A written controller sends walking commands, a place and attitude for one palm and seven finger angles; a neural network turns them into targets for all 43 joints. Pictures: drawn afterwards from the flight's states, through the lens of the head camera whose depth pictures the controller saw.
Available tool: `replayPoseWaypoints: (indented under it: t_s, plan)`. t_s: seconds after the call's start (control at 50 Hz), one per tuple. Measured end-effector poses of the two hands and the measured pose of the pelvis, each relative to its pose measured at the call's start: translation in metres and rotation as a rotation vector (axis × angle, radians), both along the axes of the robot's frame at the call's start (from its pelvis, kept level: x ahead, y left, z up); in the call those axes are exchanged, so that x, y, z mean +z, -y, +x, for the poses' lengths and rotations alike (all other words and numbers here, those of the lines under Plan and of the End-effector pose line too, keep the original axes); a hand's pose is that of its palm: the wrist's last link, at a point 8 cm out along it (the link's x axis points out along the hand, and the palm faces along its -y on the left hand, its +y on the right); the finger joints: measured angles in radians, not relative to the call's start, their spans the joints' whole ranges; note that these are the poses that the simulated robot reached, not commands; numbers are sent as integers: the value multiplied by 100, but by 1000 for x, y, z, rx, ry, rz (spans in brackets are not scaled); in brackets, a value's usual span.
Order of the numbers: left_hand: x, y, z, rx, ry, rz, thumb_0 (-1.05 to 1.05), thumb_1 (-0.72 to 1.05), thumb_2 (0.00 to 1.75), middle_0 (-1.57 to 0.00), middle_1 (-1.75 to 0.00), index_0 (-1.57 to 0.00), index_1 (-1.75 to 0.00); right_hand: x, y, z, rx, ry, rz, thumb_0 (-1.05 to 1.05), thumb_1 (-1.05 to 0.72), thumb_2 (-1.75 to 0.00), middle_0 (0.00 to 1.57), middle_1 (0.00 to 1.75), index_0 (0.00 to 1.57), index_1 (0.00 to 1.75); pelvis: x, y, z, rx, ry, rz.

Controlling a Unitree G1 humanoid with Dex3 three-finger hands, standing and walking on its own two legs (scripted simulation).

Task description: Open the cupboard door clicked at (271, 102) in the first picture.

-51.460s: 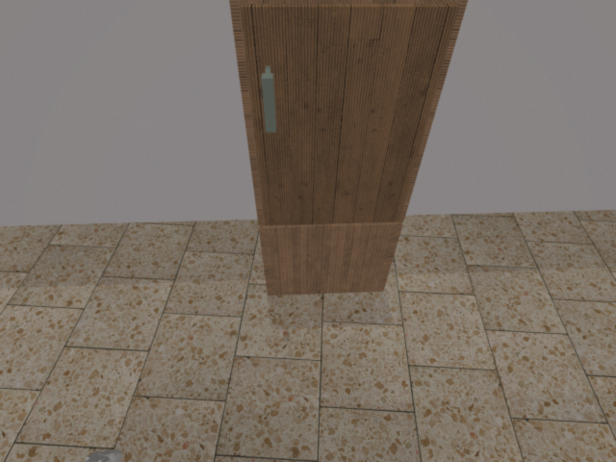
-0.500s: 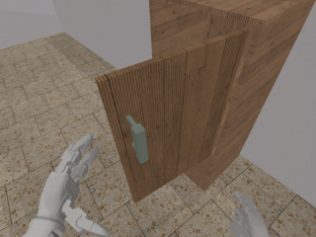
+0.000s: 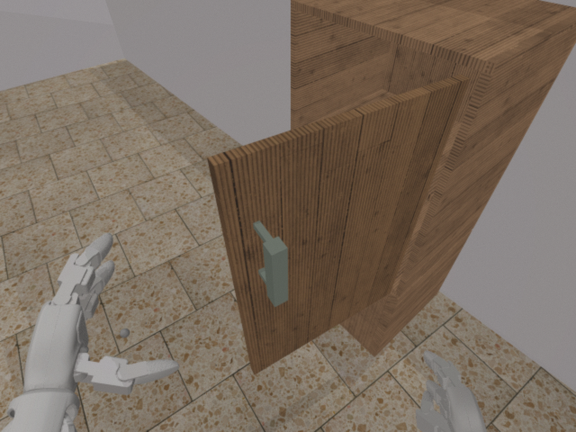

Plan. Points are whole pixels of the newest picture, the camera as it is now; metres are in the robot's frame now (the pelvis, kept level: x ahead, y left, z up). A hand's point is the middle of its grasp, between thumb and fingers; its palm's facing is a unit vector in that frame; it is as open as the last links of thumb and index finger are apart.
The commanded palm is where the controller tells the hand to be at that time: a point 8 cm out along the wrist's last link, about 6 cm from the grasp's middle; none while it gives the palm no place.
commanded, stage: draw the hand back to the body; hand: left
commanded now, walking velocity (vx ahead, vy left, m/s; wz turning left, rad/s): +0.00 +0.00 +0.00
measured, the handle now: (269, 263) +0.32 +0.07 +0.08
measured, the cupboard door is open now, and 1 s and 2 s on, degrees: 80 80 80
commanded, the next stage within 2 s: step back with the hand held close in 0.86 s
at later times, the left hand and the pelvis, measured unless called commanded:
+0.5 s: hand (79, 281) +0.22 +0.26 +0.16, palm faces +0.44 -0.80 -0.40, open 8.8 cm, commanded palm +0.17 +0.30 +0.18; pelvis +0.02 +0.00 +0.01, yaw -1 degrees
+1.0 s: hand (92, 285) +0.21 +0.24 +0.16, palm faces +0.43 -0.81 -0.40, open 7.4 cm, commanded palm +0.17 +0.28 +0.18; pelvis +0.02 -0.01 +0.01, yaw -2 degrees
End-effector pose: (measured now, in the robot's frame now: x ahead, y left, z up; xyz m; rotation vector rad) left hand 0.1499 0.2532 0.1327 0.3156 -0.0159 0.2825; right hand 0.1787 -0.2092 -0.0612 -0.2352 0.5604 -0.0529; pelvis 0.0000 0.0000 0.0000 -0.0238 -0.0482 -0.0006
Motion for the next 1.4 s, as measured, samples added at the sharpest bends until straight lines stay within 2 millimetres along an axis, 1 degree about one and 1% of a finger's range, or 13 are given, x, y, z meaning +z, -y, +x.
replayPoseWaypoints:
  t_s: [0.14, 0.28, 0.52, 0.58, 0.64, 0.74, 0.98, 1.08, 1.12, 1.18, 1.26, 1.32, 1.4]
  plan:
    - [12, -15, 9, 48, 16, 59, 0, 1, 52, -18, -30, -18, -30, -4, -4, 1, 0, -61, -1, 2, -90, -90, 20, 30, 20, 30, 6, -5, 8, -9, 15, 9]
    - [29, -26, 18, 74, 55, 109, 0, 25, 62, -19, -30, -19, -30, -5, -4, 8, -10, -83, 12, 2, -90, -90, 20, 30, 21, 30, 9, -7, 16, -20, 21, 13]
    - [48, -43, 25, 150, 106, 160, 1, 67, 80, -20, -30, -20, -30, -4, 8, 18, -24, -99, 7, 2, -90, -90, 20, 30, 20, 30, 11, -1, 22, -25, 24, 14]
    - [50, -43, 25, 162, 114, 159, 1, 75, 84, -21, -30, -21, -30, -4, 12, 18, -27, -103, 7, 2, -90, -90, 20, 30, 20, 30, 12, 2, 23, -25, 24, 14]
    - [47, -39, 26, 161, 105, 146, 1, 81, 86, -21, -30, -21, -30, -5, 16, 18, -30, -108, 6, 2, -90, -90, 20, 30, 20, 30, 12, 4, 22, -24, 24, 15]
    - [42, -32, 25, 145, 88, 135, 1, 87, 89, -21, -30, -21, -30, -5, 22, 15, -38, -111, 2, 2, -90, -90, 20, 30, 20, 30, 12, 8, 22, -25, 26, 15]
    - [47, -26, 21, 142, 99, 151, 2, 89, 90, -21, -30, -21, -30, -8, 27, 9, -50, -111, 15, 2, -90, -90, 20, 30, 20, 30, 12, 14, 17, -28, 32, 14]
    - [59, -28, 23, 117, 144, 203, 2, 89, 90, -21, -30, -21, -30, -6, 30, 4, -62, -119, 15, 2, -90, -90, 20, 30, 20, 30, 12, 14, 12, -32, 1, 7]
    - [60, -28, 26, 94, 139, 227, 2, 89, 90, -21, -30, -21, -30, -5, 32, 1, -83, -124, 14, 2, -90, -90, 20, 30, 20, 30, 12, 12, 9, -42, -16, 8]
    - [56, -27, 28, 50, 102, 246, 2, 90, 90, -21, -30, -21, -30, -5, 36, -8, -125, -132, 8, 2, -90, -90, 20, 30, 21, 30, 12, 8, 2, -55, -36, 11]
    - [47, -26, 26, -5, 59, 257, 2, 89, 90, -21, -30, -21, -30, -4, 41, -25, -177, -151, -8, 2, -90, -90, 20, 30, 20, 30, 11, 1, -8, -66, -50, 16]
    - [46, -30, 19, -29, 59, 270, 2, 89, 90, -21, -30, -22, -30, -3, 41, -40, -202, -165, -24, 2, -90, -90, 20, 30, 20, 30, 9, -3, -18, -69, -52, 19]
    - [50, -37, 4, -36, 95, 291, 2, 89, 90, -22, -30, -22, -30, -2, 37, -61, -212, -172, -40, 2, -90, -90, 20, 30, 20, 30, 7, -9, -33, -67, -51, 19]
